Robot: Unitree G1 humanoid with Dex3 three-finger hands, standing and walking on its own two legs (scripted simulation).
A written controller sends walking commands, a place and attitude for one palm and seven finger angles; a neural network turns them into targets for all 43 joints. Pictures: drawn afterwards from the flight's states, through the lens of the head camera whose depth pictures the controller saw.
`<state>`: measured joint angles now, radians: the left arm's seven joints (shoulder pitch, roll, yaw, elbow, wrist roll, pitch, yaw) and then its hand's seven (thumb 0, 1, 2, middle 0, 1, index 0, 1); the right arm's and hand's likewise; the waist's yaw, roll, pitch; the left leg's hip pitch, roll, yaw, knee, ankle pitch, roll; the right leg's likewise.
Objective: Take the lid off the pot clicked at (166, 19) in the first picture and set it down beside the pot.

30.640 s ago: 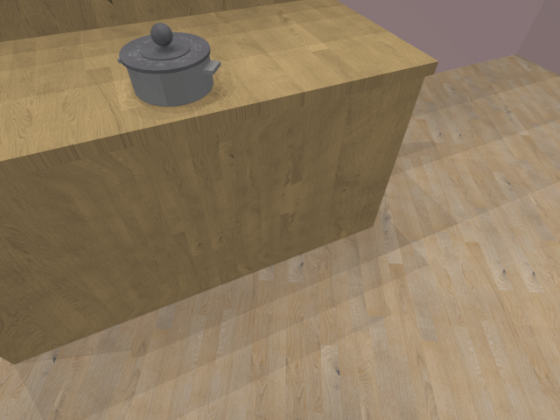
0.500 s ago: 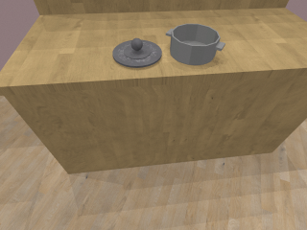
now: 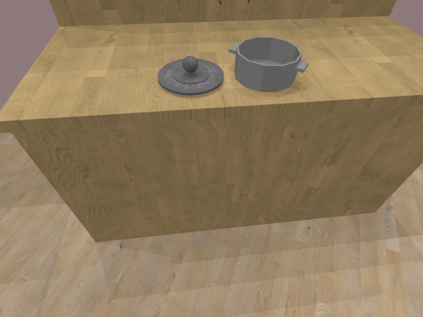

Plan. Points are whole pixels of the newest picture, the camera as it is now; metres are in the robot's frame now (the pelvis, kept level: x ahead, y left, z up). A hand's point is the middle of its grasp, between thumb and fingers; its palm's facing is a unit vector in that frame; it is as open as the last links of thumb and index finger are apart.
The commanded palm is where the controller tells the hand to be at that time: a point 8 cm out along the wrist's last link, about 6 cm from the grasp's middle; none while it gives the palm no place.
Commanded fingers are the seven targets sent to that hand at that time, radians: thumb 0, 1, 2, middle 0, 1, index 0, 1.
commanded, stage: let the arm hang, fingers relaxed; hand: left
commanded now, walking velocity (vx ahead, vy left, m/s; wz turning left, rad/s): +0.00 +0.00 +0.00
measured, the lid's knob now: (190, 64) +0.79 +0.10 +0.09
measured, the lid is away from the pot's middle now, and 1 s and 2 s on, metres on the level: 0.24 0.24 0.24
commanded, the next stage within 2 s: look to check the result in 0.32 s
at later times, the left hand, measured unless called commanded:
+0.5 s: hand out of the picture -0.02 +0.15 -0.18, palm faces +0.04 -0.99 -0.15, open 7.4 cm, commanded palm none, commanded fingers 0.00 0.90 0.90 -0.20 -0.30 -0.20 -0.30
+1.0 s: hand out of the picture -0.02 +0.15 -0.18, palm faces +0.05 -0.99 -0.16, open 7.4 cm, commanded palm none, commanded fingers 0.00 0.90 0.90 -0.20 -0.30 -0.20 -0.30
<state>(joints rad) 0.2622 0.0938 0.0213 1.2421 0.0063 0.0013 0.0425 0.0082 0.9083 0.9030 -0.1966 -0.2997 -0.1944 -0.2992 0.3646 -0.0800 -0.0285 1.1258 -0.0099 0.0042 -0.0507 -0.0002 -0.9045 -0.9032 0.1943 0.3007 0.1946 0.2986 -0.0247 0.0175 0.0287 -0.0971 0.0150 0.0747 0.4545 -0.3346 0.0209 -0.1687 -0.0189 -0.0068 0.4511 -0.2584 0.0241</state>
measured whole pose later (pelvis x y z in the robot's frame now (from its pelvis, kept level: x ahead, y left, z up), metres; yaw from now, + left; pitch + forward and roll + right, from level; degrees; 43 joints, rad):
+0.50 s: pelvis +0.00 +0.00 +0.00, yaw +0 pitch -1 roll -1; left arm 0.26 0.10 0.02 1.23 0.01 0.00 0.04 0.01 0.91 0.90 -0.20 -0.30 -0.19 -0.30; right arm 0.35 -0.09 -0.03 1.13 -0.01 0.00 -0.05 0.00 -0.90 -0.90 0.19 0.30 0.19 0.30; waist -0.02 0.01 0.04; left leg -0.10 0.02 0.07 0.45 -0.33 0.02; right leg -0.17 -0.02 -0.01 0.45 -0.26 0.02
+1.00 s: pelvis +0.00 +0.00 +0.00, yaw +1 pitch -1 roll -1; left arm 0.26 0.10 0.02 1.22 0.01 0.00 0.04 0.01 0.92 0.90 -0.20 -0.30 -0.19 -0.30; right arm 0.34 -0.09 -0.03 1.13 -0.01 0.00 -0.05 0.00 -0.90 -0.90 0.19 0.30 0.19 0.30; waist -0.02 0.01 0.04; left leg -0.10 0.02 0.07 0.45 -0.33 0.02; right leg -0.16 -0.02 -0.02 0.44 -0.26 0.02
